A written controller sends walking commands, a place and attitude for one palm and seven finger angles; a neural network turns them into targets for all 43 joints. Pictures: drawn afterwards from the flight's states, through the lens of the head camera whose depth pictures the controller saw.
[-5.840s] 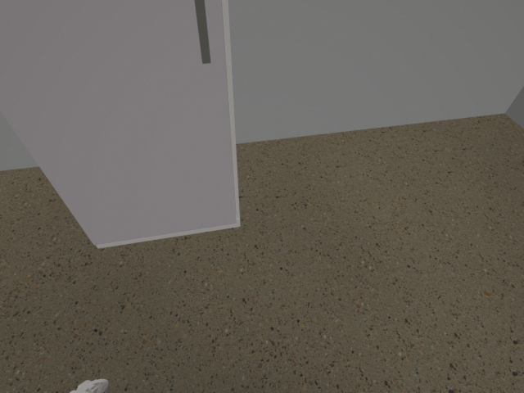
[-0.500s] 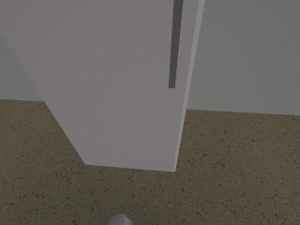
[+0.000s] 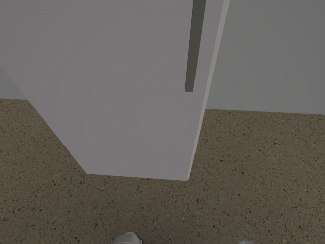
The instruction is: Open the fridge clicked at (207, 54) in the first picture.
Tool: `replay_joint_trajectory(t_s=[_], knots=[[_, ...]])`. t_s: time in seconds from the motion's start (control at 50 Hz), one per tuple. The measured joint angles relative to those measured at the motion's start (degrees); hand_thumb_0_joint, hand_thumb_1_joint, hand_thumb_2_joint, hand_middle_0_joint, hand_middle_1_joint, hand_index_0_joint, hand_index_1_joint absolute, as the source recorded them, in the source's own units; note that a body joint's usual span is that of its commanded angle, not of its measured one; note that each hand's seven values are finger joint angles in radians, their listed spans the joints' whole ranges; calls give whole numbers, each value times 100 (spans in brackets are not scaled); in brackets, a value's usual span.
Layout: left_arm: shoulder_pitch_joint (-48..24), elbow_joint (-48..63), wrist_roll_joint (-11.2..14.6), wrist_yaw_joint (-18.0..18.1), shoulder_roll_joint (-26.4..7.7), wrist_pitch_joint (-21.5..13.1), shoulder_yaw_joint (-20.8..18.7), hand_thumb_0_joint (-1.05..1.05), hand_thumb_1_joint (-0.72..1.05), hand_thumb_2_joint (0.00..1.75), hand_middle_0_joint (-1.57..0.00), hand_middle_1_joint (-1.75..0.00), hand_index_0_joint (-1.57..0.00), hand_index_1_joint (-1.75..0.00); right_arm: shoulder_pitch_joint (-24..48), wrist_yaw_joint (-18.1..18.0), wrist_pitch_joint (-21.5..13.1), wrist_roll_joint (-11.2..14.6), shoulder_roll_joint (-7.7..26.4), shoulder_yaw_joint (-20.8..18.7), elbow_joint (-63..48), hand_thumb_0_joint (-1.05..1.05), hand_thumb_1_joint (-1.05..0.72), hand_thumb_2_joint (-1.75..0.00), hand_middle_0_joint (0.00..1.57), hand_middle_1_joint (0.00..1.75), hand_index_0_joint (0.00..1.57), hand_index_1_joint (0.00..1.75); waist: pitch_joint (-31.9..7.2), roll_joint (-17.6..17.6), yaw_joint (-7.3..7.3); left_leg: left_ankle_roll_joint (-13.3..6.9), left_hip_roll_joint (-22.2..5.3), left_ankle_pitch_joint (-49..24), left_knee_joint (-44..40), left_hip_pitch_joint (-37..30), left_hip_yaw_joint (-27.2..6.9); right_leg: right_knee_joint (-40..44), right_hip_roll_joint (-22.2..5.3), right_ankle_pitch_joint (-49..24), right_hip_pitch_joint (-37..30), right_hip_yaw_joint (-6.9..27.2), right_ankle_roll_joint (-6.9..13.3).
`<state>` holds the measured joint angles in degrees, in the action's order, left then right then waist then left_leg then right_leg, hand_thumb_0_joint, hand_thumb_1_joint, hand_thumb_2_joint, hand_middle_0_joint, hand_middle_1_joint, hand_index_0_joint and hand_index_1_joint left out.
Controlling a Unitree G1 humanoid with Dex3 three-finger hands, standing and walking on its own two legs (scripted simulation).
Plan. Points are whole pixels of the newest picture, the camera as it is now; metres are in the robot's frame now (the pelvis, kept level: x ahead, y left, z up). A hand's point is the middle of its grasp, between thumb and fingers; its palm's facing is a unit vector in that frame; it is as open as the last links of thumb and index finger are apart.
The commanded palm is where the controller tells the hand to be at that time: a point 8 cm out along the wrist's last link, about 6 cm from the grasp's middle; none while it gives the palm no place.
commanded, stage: come to a stop and stand still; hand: right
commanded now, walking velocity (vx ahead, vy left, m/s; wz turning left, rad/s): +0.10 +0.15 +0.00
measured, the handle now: (196, 19) +0.50 -0.03 +0.28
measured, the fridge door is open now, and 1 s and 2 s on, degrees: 0 0 0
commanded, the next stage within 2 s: look again from close up in 1.06 s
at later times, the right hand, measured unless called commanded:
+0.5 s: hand out of the picture -0.01 -0.19 -0.16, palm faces -0.01 +0.98 -0.18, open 7.4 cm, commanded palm none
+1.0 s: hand out of the picture -0.06 -0.10 -0.16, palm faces +0.03 +0.99 -0.13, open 7.4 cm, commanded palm none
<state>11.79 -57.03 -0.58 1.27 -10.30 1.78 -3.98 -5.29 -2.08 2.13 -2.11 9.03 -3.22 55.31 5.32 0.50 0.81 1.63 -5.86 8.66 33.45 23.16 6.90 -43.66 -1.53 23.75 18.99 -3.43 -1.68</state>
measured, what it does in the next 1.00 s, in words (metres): steps on the spot: right foot, then left foot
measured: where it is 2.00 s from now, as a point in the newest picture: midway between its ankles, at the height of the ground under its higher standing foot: outside the picture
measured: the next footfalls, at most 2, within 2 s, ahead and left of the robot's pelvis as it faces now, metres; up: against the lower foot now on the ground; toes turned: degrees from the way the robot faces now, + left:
right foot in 0.02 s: +0.04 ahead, -0.10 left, +0.00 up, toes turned -2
left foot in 0.54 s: -0.01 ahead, +0.14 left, +0.00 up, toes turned +4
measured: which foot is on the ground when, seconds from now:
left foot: down 0.00-0.02, up 0.04-0.52, down 0.54-1.00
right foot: up 0.00-0.00, down 0.02-1.00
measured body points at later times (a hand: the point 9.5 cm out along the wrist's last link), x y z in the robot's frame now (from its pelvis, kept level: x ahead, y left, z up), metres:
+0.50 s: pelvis -0.02 -0.01 +0.03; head -0.01 -0.02 +0.47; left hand -0.04 +0.22 -0.13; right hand -0.01 -0.24 -0.14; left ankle -0.06 +0.14 -0.70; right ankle +0.00 -0.09 -0.72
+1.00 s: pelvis -0.04 +0.04 +0.02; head -0.03 +0.04 +0.47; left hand -0.08 +0.24 -0.14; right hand -0.06 -0.15 -0.14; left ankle -0.05 +0.14 -0.72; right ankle +0.00 -0.09 -0.72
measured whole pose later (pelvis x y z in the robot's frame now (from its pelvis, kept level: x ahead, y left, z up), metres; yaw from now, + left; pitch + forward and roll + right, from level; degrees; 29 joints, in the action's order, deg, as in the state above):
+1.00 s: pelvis -0.04 +0.04 +0.02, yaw +1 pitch -2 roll +0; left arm 19.0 -67.7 -0.6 2.0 -5.9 0.5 -0.7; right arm -18.7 -2.0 -0.1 -0.4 4.8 0.1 66.1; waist 1.8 -0.4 0.7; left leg -1.4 0.5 15.0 24.6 7.8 3.2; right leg -24.5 -3.5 9.8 12.6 -3.4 -1.6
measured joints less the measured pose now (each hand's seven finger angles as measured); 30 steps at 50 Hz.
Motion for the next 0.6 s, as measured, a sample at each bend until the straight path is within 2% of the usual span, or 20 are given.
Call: replay_joint_trajectory(t_s=[0.02,0.06,0.08,0.12,0.2,0.32,0.44,0.48,0.54,0.6], knots=[[-9,50,-9,-5,7,-57,11,0,91,90,-20,-30,-20,-30,-54,11,34,25,70,-16,1,-1,-91,-90,20,30,20,30,-50,74,-8,25,-38,52,142,76,-37,346,38,-185,-126,-37,176],[-10,104,-57,-3,79,-109,55,0,91,90,-20,-30,-20,-30,-187,21,140,73,193,-59,58,0,-91,-90,20,30,20,30,-134,215,-38,33,52,886,608,224,-339,383,100,-264,-164,-133,434],[16,116,-78,16,114,-121,88,0,91,90,-20,-30,-20,-30,-264,30,191,68,236,-68,112,0,-91,-90,20,30,20,30,-195,223,-28,21,172,1159,934,283,-523,490,106,-313,-212,-138,486],[74,69,-101,55,183,-141,169,0,91,90,-20,-30,-20,-30,-429,75,207,53,305,-88,226,0,-91,-90,20,30,20,30,-305,225,-45,21,370,1236,1561,328,-778,896,127,-520,-381,-131,520],[165,-96,-73,141,244,-203,229,0,93,90,-20,-30,-20,-30,-838,132,117,67,382,-79,458,0,-91,-90,20,30,20,29,-465,206,-128,121,503,1018,1935,71,-883,1767,184,-974,-734,-160,562],[216,-277,-49,204,231,-257,244,0,93,90,-20,-30,-20,-30,-1180,136,190,93,373,-35,793,0,-91,-90,20,30,19,29,-384,141,-96,205,475,1384,1562,-487,-782,2233,164,-1248,-922,-223,597],[308,-543,-55,162,194,-172,216,0,92,90,-20,-30,-20,-30,-1040,130,210,115,214,59,916,1,-91,-90,20,30,19,29,-249,50,31,113,373,1663,848,-849,-643,2163,91,-1316,-817,-232,528],[366,-660,-49,136,177,-141,197,0,91,90,-20,-30,-20,-30,-944,115,151,123,131,101,909,1,-91,-90,20,30,19,29,-250,11,58,61,350,1494,369,-1020,-603,2096,85,-1328,-747,-220,485],[489,-811,-7,100,208,-111,184,0,91,90,-20,-30,-20,-30,-873,85,-11,126,60,162,868,0,-91,-90,20,30,19,29,-314,99,42,-18,251,789,-761,-1427,-604,1858,165,-1266,-591,-268,381],[542,-942,16,60,174,-71,199,0,91,90,-20,-30,-20,-30,-795,-7,-83,111,-77,231,1000,1,-93,-90,20,30,20,29,-304,-125,104,-55,366,677,-776,-1481,-527,1771,51,-1277,-601,-174,270]])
